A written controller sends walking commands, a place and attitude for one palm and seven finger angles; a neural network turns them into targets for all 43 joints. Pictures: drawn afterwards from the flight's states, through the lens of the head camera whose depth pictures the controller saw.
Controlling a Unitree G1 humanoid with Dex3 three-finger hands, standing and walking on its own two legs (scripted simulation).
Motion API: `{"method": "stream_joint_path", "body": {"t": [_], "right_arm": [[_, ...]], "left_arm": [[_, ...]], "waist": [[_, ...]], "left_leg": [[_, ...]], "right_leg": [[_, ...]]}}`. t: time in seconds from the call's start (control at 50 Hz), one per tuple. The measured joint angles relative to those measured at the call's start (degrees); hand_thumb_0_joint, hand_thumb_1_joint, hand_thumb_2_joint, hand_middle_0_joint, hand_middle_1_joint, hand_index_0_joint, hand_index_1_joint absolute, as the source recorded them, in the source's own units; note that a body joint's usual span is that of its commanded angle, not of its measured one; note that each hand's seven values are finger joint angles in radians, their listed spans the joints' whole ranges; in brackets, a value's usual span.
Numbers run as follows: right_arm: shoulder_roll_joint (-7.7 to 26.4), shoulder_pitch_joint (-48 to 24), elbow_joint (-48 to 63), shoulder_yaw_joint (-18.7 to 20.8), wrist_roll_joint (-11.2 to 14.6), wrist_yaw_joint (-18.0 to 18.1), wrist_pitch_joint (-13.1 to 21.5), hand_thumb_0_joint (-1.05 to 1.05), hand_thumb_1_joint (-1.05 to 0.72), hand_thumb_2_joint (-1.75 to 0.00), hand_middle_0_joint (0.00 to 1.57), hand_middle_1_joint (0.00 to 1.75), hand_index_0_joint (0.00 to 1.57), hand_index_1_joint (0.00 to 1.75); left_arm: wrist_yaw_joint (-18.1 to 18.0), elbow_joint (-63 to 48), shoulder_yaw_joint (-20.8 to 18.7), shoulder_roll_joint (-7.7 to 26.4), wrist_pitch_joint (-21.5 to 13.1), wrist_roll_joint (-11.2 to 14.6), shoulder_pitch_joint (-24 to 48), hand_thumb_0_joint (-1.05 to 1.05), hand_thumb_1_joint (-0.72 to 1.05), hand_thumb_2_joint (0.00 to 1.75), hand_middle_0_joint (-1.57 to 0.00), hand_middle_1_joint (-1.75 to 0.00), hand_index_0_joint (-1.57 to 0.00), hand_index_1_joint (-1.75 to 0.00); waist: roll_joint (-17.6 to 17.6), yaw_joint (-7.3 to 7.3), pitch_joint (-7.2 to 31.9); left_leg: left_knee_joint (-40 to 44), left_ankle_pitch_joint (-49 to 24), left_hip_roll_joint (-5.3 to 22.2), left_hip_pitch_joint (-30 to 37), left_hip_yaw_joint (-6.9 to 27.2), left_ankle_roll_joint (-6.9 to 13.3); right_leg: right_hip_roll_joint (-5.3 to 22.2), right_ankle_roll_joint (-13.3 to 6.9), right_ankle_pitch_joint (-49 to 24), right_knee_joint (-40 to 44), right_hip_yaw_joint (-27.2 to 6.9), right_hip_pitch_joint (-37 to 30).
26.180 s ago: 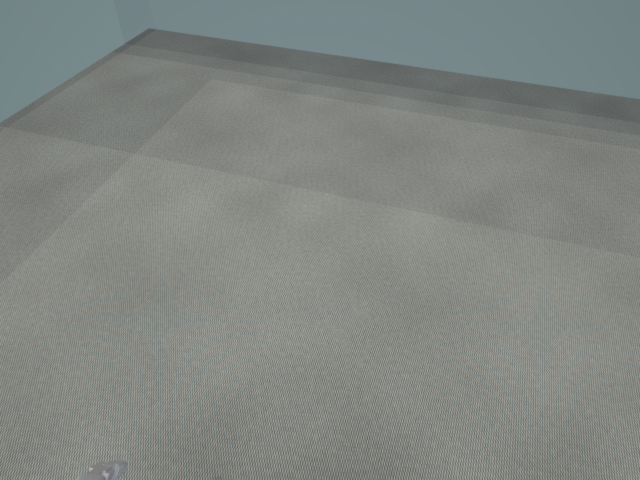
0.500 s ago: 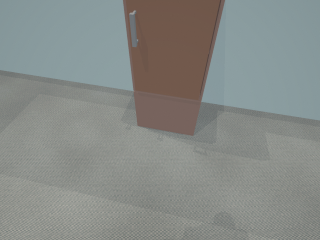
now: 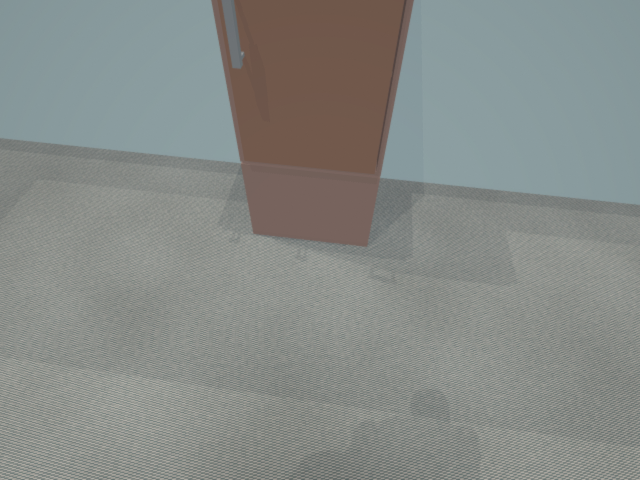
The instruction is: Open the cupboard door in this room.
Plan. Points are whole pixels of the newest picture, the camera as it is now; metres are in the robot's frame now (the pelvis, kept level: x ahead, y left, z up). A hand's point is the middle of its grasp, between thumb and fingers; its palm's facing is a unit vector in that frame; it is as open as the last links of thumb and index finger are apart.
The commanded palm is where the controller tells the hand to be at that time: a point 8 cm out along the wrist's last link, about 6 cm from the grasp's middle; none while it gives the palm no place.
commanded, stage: take the last steps up to it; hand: left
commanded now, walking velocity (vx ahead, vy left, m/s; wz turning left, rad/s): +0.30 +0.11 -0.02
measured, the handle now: (235, 29) +1.02 +0.27 +0.07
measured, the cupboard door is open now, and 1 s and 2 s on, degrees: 0 0 0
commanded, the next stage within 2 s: come to a stop and stand still in 1.20 s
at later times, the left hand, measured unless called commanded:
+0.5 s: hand out of the picture +0.07 +0.24 -0.17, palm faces +0.01 -0.99 -0.15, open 7.4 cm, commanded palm none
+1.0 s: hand (219, 320) +0.39 +0.21 -0.16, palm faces +0.02 -0.98 -0.19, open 7.1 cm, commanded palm none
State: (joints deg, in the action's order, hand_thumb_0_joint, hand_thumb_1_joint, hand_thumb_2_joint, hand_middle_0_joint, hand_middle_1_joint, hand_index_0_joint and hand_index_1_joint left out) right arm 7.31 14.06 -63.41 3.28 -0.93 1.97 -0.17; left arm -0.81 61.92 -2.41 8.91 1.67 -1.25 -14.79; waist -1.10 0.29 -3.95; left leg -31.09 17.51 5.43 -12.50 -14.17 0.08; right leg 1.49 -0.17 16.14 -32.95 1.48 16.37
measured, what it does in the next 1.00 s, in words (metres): walks ahead: left foot, then right foot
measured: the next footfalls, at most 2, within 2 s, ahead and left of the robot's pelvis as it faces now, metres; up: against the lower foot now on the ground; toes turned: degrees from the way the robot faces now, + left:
left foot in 0.34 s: +0.08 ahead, +0.13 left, +0.00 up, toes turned +6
right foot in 0.84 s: +0.34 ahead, -0.07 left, +0.00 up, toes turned -12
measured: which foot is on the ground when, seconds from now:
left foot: down 0.00-0.10, up 0.12-0.32, down 0.34-0.86, up 0.88-1.00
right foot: down 0.00-0.36, up 0.38-0.82, down 0.84-1.00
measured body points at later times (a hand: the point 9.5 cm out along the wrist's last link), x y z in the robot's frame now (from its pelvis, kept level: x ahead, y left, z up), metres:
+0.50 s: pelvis +0.08 +0.06 +0.01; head +0.10 +0.08 +0.46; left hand +0.07 +0.29 -0.16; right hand +0.07 -0.17 -0.14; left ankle +0.04 +0.13 -0.73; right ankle +0.05 -0.08 -0.66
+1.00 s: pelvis +0.28 +0.04 +0.00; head +0.32 +0.03 +0.45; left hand +0.38 +0.26 -0.15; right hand +0.22 -0.18 -0.16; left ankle +0.22 +0.17 -0.64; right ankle +0.30 -0.06 -0.73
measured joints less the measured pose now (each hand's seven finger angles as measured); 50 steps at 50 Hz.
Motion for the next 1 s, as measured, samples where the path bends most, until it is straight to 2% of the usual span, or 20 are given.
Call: {"method": "stream_joint_path", "body": {"t": [0.1,0.22,0.26,0.32,0.34,0.36,0.42,0.48,0.54,0.6,0.66,0.72,0.78,0.82,0.84,0.88,0.92,0.96,1.0], "right_arm": [[1.2,0.4,0.3,0.3,-0.2,-0.8,-0.4,0.00,-0.91,-0.89,0.20,0.30,0.20,0.30],[2.2,0.8,1.3,-0.1,-0.2,-2.0,-0.2,0.00,-0.91,-0.89,0.20,0.30,0.20,0.30],[2.4,0.7,2.1,-0.1,-0.1,-2.2,0.3,0.00,-0.91,-0.89,0.20,0.30,0.20,0.30],[2.7,0.9,3.2,-0.3,0.1,-2.2,1.2,0.00,-0.91,-0.89,0.20,0.30,0.20,0.30],[2.8,1.1,3.5,-0.4,0.1,-2.2,1.7,0.00,-0.91,-0.89,0.20,0.30,0.20,0.30],[2.8,1.2,3.7,-0.4,0.1,-2.0,2.1,0.00,-0.91,-0.89,0.20,0.30,0.20,0.30],[2.5,2.2,4.2,-0.3,-0.4,-1.7,2.9,0.00,-0.91,-0.89,0.20,0.30,0.20,0.30],[1.5,4.3,3.7,-0.6,-0.5,-1.3,3.3,0.00,-0.91,-0.89,0.20,0.30,0.20,0.30],[0.1,7.0,1.9,-1.2,-0.3,-1.1,3.8,0.00,-0.91,-0.89,0.20,0.30,0.20,0.30],[-1.3,9.5,-0.1,-1.5,-0.2,-0.9,4.1,0.00,-0.91,-0.89,0.20,0.30,0.20,0.30],[-2.4,11.5,-1.7,-1.6,-0.2,-0.8,4.2,0.00,-0.91,-0.89,0.20,0.30,0.20,0.30],[-3.0,13.1,-2.9,-1.7,-0.3,-0.7,4.3,0.00,-0.91,-0.89,0.20,0.30,0.20,0.30],[-3.1,14.1,-4.0,-1.6,-0.4,-0.6,4.2,0.00,-0.91,-0.89,0.20,0.30,0.20,0.30],[-3.0,14.9,-4.9,-1.6,-0.1,-0.7,3.9,0.00,-0.91,-0.89,0.20,0.30,0.21,0.30],[-3.1,15.4,-5.3,-1.5,0.2,-0.9,3.7,0.00,-0.91,-0.89,0.20,0.30,0.21,0.30],[-2.8,14.1,-5.5,-1.3,0.8,-1.2,2.8,0.00,-0.91,-0.89,0.20,0.30,0.21,0.30],[-2.2,11.8,-4.5,-0.9,0.7,-1.4,1.9,0.00,-0.91,-0.89,0.20,0.30,0.21,0.30],[-1.0,8.7,-2.9,-0.3,0.3,-1.5,1.3,0.00,-0.91,-0.89,0.20,0.30,0.20,0.30],[0.3,5.6,-0.9,0.0,-0.1,-1.6,1.2,0.00,-0.91,-0.89,0.20,0.30,0.20,0.30]], "left_arm": [[0.0,-0.9,0.2,0.2,-1.0,-0.3,0.0,0.00,0.91,0.90,-0.20,-0.30,-0.20,-0.30],[0.0,-0.7,0.1,-0.6,-2.8,-0.1,-2.8,0.00,0.91,0.90,-0.20,-0.30,-0.20,-0.30],[0.2,-0.3,-0.1,-0.5,-3.0,-0.2,-3.7,0.00,0.91,0.90,-0.20,-0.30,-0.20,-0.30],[0.6,0.5,-0.3,-0.3,-2.7,0.0,-5.0,0.00,0.91,0.90,-0.20,-0.30,-0.20,-0.30],[0.7,0.8,-0.4,-0.2,-2.5,0.1,-5.5,0.00,0.91,0.90,-0.20,-0.30,-0.20,-0.30],[0.8,1.0,-0.5,0.0,-2.1,0.2,-5.8,0.00,0.91,0.90,-0.20,-0.30,-0.20,-0.30],[0.9,1.9,-0.7,0.2,-0.6,-0.1,-5.7,0.00,0.91,0.90,-0.20,-0.30,-0.20,-0.30],[1.4,1.6,-0.8,0.7,-0.7,-0.4,-3.8,0.01,0.91,0.90,-0.20,-0.30,-0.20,-0.30],[1.6,0.1,-1.0,1.4,-1.4,-0.4,-1.0,0.01,0.91,0.90,-0.20,-0.30,-0.20,-0.30],[1.6,-1.6,-1.1,1.9,-1.6,-0.3,2.2,0.01,0.91,0.90,-0.19,-0.30,-0.20,-0.30],[1.7,-2.9,-1.1,2.0,-1.5,-0.2,5.4,0.01,0.91,0.90,-0.19,-0.30,-0.20,-0.30],[1.7,-3.9,-0.8,1.7,-1.6,-0.1,8.4,0.01,0.91,0.90,-0.19,-0.30,-0.20,-0.30],[1.7,-5.1,-0.3,1.0,-2.0,0.0,10.9,0.01,0.91,0.90,-0.19,-0.30,-0.20,-0.30],[1.7,-5.9,0.1,0.5,-3.0,-0.1,11.8,0.01,0.91,0.90,-0.19,-0.30,-0.20,-0.30],[1.7,-6.2,0.3,0.3,-3.9,-0.2,11.8,0.00,0.91,0.90,-0.19,-0.30,-0.20,-0.30],[1.4,-6.6,0.4,-0.4,-5.6,0.0,11.8,0.00,0.91,0.90,-0.19,-0.30,-0.20,-0.30],[1.2,-6.2,0.5,-0.8,-6.1,0.4,10.8,0.00,0.91,0.90,-0.20,-0.30,-0.20,-0.30],[0.8,-5.2,0.5,-1.2,-5.9,0.4,8.9,0.00,0.91,0.90,-0.20,-0.30,-0.20,-0.30],[-0.3,-4.7,-1.3,-0.8,-6.4,1.2,7.0,-0.02,0.94,0.90,-0.20,-0.30,-0.21,-0.30]], "waist": [[1.6,0.20,0.8],[1.2,1.57,2.4],[0.5,1.68,2.4],[0.0,1.70,2.4],[0.0,1.61,2.6],[-0.3,1.50,2.6],[-0.3,0.90,2.9],[0.2,-0.11,2.8],[0.1,-0.50,2.4],[-0.1,-0.76,1.7],[-0.1,-1.44,0.9],[0.0,-2.47,-0.1],[0.5,-3.58,-1.1],[1.0,-3.72,-1.5],[0.9,-3.53,-1.5],[1.5,-3.22,-2.3],[1.4,-2.74,-2.5],[1.5,-2.15,-2.2],[1.9,-1.58,-1.6]], "left_leg": [[-2.7,2.8,0.3,-0.8,0.8,-0.3],[-11.9,9.8,-3.2,-5.0,7.2,-0.2],[-10.8,9.5,-3.6,-5.5,8.0,-0.2],[-2.9,4.4,-3.6,-3.6,8.0,-0.4],[0.0,2.3,-3.5,-2.4,7.9,-0.2],[0.4,-0.9,-3.9,-2.1,7.4,0.6],[-0.5,0.9,-4.3,-0.5,5.9,3.1],[4.1,0.5,-4.9,2.8,5.4,3.6],[9.2,-0.7,-5.8,6.3,5.2,3.9],[12.9,-0.9,-6.6,9.5,5.0,4.0],[14.8,0.1,-7.1,12.3,4.8,3.7],[15.3,2.0,-7.2,14.8,4.4,3.2],[14.0,5.3,-6.8,16.9,4.2,2.3],[10.0,8.6,-5.9,17.3,4.3,1.6],[4.8,10.5,-5.4,16.1,4.5,1.3],[-15.2,10.8,-3.9,8.4,7.4,1.0],[-32.6,9.8,-3.7,-0.2,10.2,0.7],[-39.1,6.1,-2.3,-7.3,11.2,0.3],[-38.0,3.0,-0.3,-12.8,11.8,-0.6]], "right_leg": [[-0.4,-0.3,1.3,-1.4,0.1,0.2],[-0.4,-0.6,-0.8,4.5,-0.7,-2.7],[0.1,-0.1,-1.1,6.1,-0.9,-3.8],[0.9,1.2,-0.2,6.1,-0.9,-5.0],[1.0,1.7,0.8,5.0,-0.9,-5.0],[1.4,1.3,2.5,2.9,-1.2,-4.6],[1.8,-0.2,9.4,-12.5,-0.1,1.1],[2.7,-0.5,6.5,-24.8,1.8,7.9],[3.9,0.4,2.0,-28.3,2.7,12.8],[4.9,1.3,-1.0,-27.7,3.0,16.2],[5.3,1.6,-2.7,-23.3,3.6,17.7],[4.8,1.1,-3.8,-15.9,4.7,17.1],[3.2,-0.3,-3.0,-8.5,5.9,14.5],[1.5,-1.4,-4.3,-3.1,7.2,10.7],[1.2,-2.4,-7.4,-0.7,7.6,8.5],[1.0,-3.6,-5.1,-3.9,8.5,7.7],[1.1,-3.8,-1.6,-4.1,9.0,5.4],[1.1,-2.8,-1.1,-1.5,9.0,2.7],[0.8,-2.4,-1.6,1.5,9.0,0.3]]}}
